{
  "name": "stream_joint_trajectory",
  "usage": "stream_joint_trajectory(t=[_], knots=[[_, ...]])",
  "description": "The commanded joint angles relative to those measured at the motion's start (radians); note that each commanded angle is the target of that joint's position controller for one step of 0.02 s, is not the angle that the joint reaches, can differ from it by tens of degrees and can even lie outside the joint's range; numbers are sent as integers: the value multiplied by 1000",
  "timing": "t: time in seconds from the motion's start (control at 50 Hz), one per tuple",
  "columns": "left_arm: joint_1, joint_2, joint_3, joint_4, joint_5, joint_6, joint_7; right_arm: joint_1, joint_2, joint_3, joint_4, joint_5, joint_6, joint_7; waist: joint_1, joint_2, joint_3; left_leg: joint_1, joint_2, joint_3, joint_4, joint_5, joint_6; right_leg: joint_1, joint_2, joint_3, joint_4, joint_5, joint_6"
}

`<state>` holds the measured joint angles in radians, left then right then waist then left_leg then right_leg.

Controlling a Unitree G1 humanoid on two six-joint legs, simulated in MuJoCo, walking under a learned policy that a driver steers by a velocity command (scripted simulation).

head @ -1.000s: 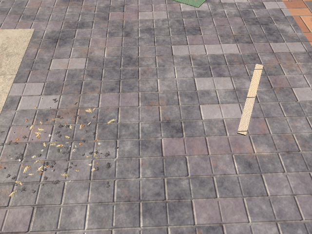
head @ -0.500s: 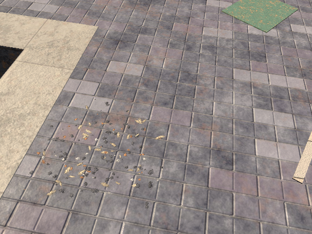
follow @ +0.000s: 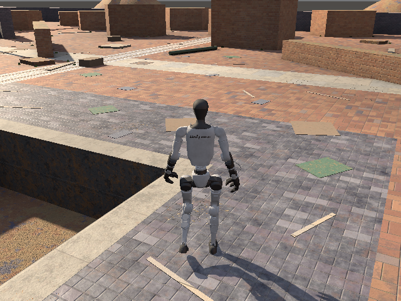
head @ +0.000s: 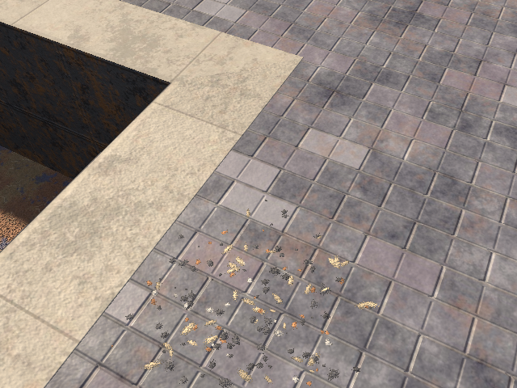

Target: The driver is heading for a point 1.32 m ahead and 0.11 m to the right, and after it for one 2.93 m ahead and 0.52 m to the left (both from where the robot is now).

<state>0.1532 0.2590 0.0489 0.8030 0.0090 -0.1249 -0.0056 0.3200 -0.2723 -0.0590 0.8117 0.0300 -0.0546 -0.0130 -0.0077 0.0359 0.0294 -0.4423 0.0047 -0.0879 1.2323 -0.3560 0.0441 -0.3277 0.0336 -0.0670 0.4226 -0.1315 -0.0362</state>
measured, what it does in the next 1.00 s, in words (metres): walks ahead: left foot, then right foot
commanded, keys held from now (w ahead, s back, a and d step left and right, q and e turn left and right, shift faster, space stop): w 0.54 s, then s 0.40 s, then w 0.06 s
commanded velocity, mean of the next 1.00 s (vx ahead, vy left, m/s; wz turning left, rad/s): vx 0.31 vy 0.00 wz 0.13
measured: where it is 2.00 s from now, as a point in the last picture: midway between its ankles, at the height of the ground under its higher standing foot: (241, 276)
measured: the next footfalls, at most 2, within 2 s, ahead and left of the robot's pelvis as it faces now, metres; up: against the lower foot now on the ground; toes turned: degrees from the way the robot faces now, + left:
left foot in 0.36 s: +0.34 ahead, +0.18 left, +0.00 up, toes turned +8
right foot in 0.80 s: +0.58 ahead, -0.01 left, +0.00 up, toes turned +5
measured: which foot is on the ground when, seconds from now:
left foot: up 0.00-0.34, down 0.36-0.82, up 0.84-1.00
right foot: down 0.00-0.38, up 0.40-0.78, down 0.80-1.00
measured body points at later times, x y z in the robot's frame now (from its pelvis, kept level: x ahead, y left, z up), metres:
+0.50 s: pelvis +0.26 +0.08 +0.00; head +0.29 +0.10 +0.45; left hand +0.31 +0.36 -0.14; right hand +0.41 -0.17 -0.10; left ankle +0.30 +0.17 -0.74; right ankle +0.21 -0.09 -0.64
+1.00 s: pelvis +0.41 +0.07 -0.01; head +0.45 +0.06 +0.44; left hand +0.54 +0.34 -0.12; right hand +0.53 -0.19 -0.15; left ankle +0.34 +0.21 -0.67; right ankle +0.54 -0.01 -0.74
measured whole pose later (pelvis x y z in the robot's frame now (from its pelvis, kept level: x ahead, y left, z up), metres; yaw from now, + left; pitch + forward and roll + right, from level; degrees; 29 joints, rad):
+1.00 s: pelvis +0.41 +0.07 -0.01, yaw +6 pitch +2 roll +1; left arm 0.07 0.23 0.02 0.83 0.02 -0.01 0.00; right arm 0.19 -0.27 -0.05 0.86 0.01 0.05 -0.05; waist 0.01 0.02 0.05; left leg -0.44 -0.02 -0.05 1.07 -0.54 -0.06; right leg -0.45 0.00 -0.02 0.44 -0.03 -0.05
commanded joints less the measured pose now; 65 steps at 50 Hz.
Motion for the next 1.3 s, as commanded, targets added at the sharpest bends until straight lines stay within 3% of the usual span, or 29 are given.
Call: stream_joint_trajectory(t=[0.02,0.14,0.26,0.3,0.34,0.36,0.38,0.4,0.42,0.48,0.56,0.64,0.74,0.78,0.8,0.82,0.84,0.86,0.9,0.94,0.96,1.04,1.1,1.12,1.14,1.16,1.2,1.24,1.3], knots=[[47,82,22,-13,1,-15,-8,36,-27,-12,-78,2,2,4,1,-103,-50,-170,115,-33,-13,52,2,160,-280,279,-268,19,-178],[89,149,40,38,-16,-13,-12,-121,-17,9,-142,-20,-10,16,16,-70,-6,-238,131,4,-347,270,-11,185,-270,128,-316,154,-199],[191,194,42,84,-39,21,-11,-312,-34,17,-209,-6,-26,45,80,-104,28,-159,86,91,-605,300,-2,260,-288,83,-262,112,-149],[196,205,43,95,-45,35,-9,-311,-56,9,-221,-8,-29,51,59,-119,24,-119,64,109,-657,231,26,309,-315,89,-210,157,-133],[178,197,36,98,-43,47,-5,-128,-112,-26,-168,-18,-30,46,-49,-107,-81,161,-3,160,-728,241,67,281,-261,25,24,420,-88],[176,158,18,84,-27,46,-1,53,-180,-57,-123,-21,-27,34,-126,-58,-197,427,67,70,-710,257,109,139,-208,-26,275,363,-45],[252,48,-19,46,-10,26,-7,163,-307,-83,-110,-37,-20,25,-107,199,-321,789,341,-397,-780,145,265,-275,-55,-55,696,-76,29],[249,84,-12,63,-22,0,-10,194,-244,-65,-105,-26,-24,28,-115,193,-407,812,407,-664,-925,96,307,-402,-24,122,865,-435,19],[177,154,11,38,-54,-8,-16,124,-188,-43,-111,-27,-30,34,-96,133,-267,708,374,-519,-928,106,256,-491,-84,142,919,-375,-1],[115,128,16,30,-27,14,-5,-65,-85,-15,-134,-28,-38,46,2,61,-98,357,243,-196,-1001,285,186,-366,-191,125,763,-155,-2],[111,85,14,30,-15,54,2,-59,-100,-22,-96,-36,-62,41,42,31,-45,265,211,-66,-1068,541,202,-325,-179,111,655,-35,31],[11,30,-5,2,1,44,1,-43,-102,-16,-57,-42,-45,11,23,40,-33,233,140,107,-1007,879,143,-221,-116,65,320,155,47],[-42,73,1,-13,2,38,-19,-11,-129,-18,-3,-29,-24,-2,0,73,-69,330,182,64,-917,795,131,-127,-66,82,151,201,20],[31,105,15,11,13,29,-24,-51,-118,-14,4,-19,-12,-8,49,55,-95,351,165,51,-800,721,96,-33,-48,73,37,243,-11],[67,142,27,28,22,24,-19,-17,-106,-11,12,-23,-12,-9,50,8,-125,344,102,68,-705,656,54,70,-60,79,-27,495,-30],[78,217,40,21,35,25,-9,75,-70,0,13,-50,-20,-4,1,-112,-215,218,22,93,-556,411,-1,294,-198,189,70,990,-100],[83,168,23,15,46,44,2,184,1,24,47,-45,-20,2,-16,-262,-329,66,-38,78,-332,-88,-58,466,-388,355,101,1257,-276],[91,85,-2,15,27,56,0,138,-42,17,49,-22,-1,4,22,-265,-375,23,-35,7,-197,-369,-89,442,-435,427,62,1221,-329],[-7,119,4,-13,2,79,-4,12,-115,-9,19,-11,54,-14,25,-146,-292,-35,-11,-13,-64,-355,-107,301,-387,388,6,905,-281],[-70,173,20,-28,2,108,9,13,-114,-20,28,-23,113,-43,3,-138,-200,-15,-18,4,-7,-263,-121,110,-352,352,-86,541,-250],[-93,148,14,-30,7,120,14,58,-91,-18,44,-25,127,-48,-19,-133,-207,41,-11,16,-49,-192,-120,36,-307,313,-134,226,-223],[-118,110,14,9,-8,129,32,105,-27,-7,75,-36,107,-35,-43,-276,-193,242,-27,143,-420,-107,-89,-94,-200,206,-247,-345,-118],[-107,154,36,15,-38,138,50,183,-40,-12,124,-54,92,-19,-82,-244,-134,358,-59,222,-687,-12,-8,-139,-197,210,-253,-523,-60],[-145,130,34,-6,-42,138,50,234,-30,-4,152,-71,90,-13,-105,-194,-74,377,-47,199,-806,-62,39,-190,-149,169,-183,-531,1],[-154,46,18,-23,-39,134,42,276,-54,-6,166,-75,80,-13,-102,72,-50,429,163,-119,-982,-308,110,-348,-70,84,170,-488,44],[-189,49,22,-58,-47,112,30,159,-211,-43,119,-48,63,-8,-65,270,77,248,396,-502,-1178,-579,225,-509,-4,53,377,-307,32],[-138,145,58,-25,-55,84,25,-8,-162,-30,75,-51,-1,-26,21,144,155,226,354,-440,-1206,-408,181,-539,-56,182,491,-110,-3],[-85,116,60,26,-17,78,21,23,-101,-19,95,-30,-29,-18,13,101,86,335,280,-262,-1165,-191,113,-525,-62,142,529,-19,5],[-112,59,52,35,-22,73,10,164,-34,-2,149,-27,-38,-13,-26,96,48,426,233,-134,-1148,-18,97,-519,-80,90,529,71,18]])
Velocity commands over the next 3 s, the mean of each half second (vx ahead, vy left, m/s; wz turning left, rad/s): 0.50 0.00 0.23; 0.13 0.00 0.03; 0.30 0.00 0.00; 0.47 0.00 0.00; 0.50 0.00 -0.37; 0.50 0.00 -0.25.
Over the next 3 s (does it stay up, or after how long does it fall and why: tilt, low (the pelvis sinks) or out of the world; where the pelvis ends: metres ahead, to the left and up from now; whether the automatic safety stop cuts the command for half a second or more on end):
stays up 1.28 -0.03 0.01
